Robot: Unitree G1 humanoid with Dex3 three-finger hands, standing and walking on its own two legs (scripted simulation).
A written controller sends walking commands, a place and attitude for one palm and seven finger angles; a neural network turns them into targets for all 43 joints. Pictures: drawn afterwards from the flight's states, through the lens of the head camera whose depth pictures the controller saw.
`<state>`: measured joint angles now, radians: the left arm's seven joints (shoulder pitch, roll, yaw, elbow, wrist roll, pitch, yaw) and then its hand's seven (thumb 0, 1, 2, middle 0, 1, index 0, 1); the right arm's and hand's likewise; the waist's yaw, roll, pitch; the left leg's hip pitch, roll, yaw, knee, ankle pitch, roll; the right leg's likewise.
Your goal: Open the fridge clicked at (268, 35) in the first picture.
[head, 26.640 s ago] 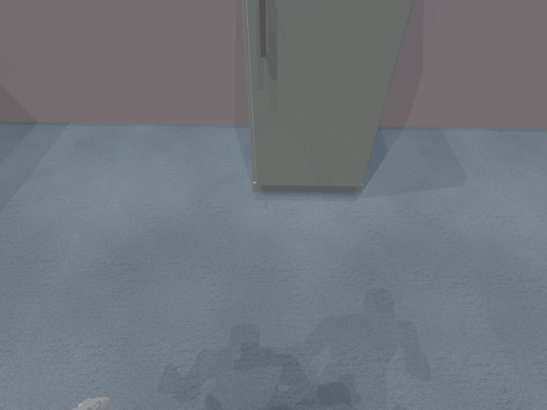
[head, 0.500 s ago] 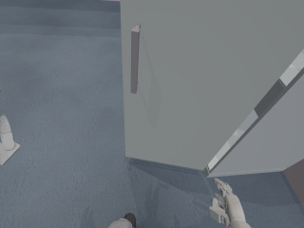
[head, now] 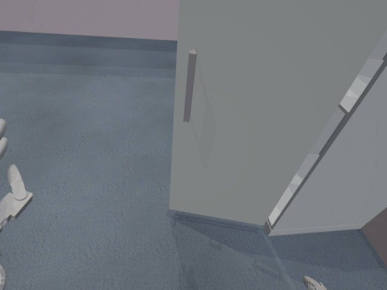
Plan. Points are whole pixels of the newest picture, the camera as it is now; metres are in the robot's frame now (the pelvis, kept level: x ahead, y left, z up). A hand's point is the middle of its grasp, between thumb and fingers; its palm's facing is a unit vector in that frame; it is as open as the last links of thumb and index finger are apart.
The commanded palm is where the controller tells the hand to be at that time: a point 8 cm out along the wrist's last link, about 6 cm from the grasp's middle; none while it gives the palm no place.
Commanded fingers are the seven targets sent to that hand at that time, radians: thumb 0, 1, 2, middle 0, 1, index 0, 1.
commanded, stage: stop stepping back and stand still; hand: left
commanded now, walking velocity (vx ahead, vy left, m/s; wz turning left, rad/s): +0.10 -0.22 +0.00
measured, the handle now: (190, 86) +0.67 +0.08 +0.11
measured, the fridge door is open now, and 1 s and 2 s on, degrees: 75 75 75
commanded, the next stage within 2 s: let the arm hang, fingers relaxed in 0.38 s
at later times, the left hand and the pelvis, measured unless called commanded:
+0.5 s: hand (22, 204) +0.19 +0.30 +0.14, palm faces +0.47 -0.80 -0.39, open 7.4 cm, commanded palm none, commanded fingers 0.00 0.90 0.90 -0.20 -0.30 -0.20 -0.30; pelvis -0.01 +0.02 +0.00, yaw +1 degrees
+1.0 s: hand out of the picture -0.07 +0.19 -0.16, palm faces +0.09 -0.97 -0.22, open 7.2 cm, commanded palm none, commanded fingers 0.00 0.90 0.90 -0.20 -0.30 -0.20 -0.30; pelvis -0.02 +0.00 +0.01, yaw +5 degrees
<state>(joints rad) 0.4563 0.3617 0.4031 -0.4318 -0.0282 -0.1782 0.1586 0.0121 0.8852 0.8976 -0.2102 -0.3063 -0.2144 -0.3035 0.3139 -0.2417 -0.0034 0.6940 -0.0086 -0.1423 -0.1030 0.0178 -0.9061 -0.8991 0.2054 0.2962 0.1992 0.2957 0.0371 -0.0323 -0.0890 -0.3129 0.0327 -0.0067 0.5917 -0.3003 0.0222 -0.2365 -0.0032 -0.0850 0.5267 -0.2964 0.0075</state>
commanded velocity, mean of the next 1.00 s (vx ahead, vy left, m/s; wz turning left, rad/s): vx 0.02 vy -0.01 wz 0.00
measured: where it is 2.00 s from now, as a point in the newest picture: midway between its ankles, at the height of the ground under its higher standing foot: outside the picture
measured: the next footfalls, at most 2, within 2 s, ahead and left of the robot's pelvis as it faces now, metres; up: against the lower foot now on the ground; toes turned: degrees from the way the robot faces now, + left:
none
